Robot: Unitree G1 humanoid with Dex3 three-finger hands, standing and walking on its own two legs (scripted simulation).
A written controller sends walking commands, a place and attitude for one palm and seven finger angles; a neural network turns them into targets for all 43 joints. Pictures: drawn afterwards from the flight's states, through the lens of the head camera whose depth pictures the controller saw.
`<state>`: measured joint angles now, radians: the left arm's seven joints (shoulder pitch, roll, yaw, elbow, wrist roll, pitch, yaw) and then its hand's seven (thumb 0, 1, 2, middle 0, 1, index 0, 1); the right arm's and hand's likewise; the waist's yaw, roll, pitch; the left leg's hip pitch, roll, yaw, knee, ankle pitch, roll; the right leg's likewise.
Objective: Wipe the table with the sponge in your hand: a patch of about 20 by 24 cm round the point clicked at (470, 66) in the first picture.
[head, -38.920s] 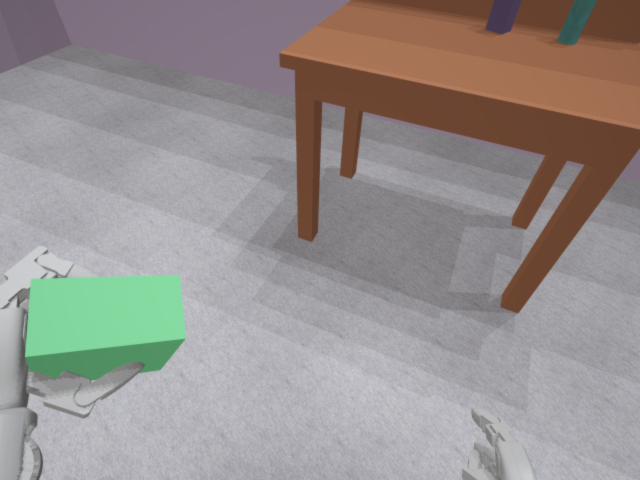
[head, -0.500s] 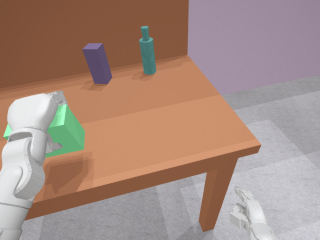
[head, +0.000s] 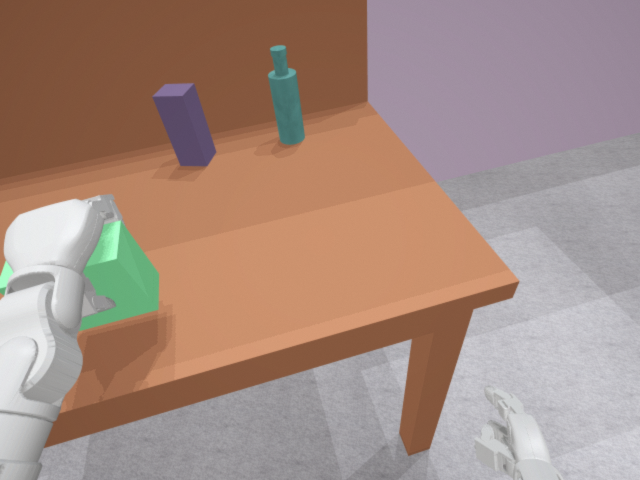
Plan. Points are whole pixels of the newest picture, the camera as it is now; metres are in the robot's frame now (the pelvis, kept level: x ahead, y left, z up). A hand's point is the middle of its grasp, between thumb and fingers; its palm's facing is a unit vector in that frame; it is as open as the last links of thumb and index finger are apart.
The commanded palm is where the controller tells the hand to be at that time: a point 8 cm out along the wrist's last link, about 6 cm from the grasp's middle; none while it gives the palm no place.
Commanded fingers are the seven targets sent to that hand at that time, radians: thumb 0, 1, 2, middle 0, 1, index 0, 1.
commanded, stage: lower the sponge onto the table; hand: left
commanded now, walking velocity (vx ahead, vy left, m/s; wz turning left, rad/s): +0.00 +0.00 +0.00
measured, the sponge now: (96, 288) +0.27 +0.34 +0.12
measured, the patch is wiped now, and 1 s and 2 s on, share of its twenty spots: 0.00 0.05 0.25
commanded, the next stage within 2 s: wipe forward along the first lane in 0.94 s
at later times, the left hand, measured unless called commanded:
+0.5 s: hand (95, 289) +0.26 +0.33 +0.13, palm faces +0.04 -0.05 -1.00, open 10.2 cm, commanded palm +0.23 +0.31 +0.19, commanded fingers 0.00 0.10 1.30 -1.20 -1.60 -1.20 -1.60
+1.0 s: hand (121, 293) +0.27 +0.31 +0.11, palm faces +0.03 -0.05 -1.00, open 10.3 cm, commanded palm +0.24 +0.30 +0.17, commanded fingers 0.00 0.10 1.30 -1.20 -1.60 -1.20 -1.60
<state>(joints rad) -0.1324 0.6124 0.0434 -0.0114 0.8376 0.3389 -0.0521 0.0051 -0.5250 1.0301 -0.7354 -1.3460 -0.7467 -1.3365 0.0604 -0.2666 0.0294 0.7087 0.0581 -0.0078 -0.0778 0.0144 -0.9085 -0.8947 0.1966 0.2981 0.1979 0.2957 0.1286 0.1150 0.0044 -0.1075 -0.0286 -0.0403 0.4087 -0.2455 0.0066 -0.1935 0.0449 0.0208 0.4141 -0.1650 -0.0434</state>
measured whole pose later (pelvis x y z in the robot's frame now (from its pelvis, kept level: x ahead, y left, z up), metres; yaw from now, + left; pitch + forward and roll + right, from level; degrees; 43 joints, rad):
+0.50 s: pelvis +0.01 +0.01 +0.00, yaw +0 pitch -2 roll +0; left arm -0.05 0.57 0.01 -0.01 0.86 0.41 -0.09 0.01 -0.53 1.03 -0.73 -1.35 -0.74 -1.34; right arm 0.04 -0.27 0.04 0.68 0.06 0.02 -0.06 0.01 -0.91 -0.89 0.20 0.30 0.20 0.30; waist 0.12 0.11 -0.01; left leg -0.12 -0.04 -0.04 0.41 -0.25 0.02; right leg -0.20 0.04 0.02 0.42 -0.18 -0.03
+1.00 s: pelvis +0.01 +0.01 +0.00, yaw +0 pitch -1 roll +0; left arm -0.01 0.53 -0.03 -0.04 0.90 0.36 -0.04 0.01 -0.53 1.04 -0.72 -1.35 -0.73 -1.34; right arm 0.05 -0.25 0.04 0.68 0.05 0.03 -0.06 0.01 -0.91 -0.89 0.20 0.30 0.20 0.30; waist 0.12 0.10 -0.01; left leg -0.12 -0.04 -0.04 0.41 -0.26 0.02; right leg -0.21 0.04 0.02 0.42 -0.19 -0.03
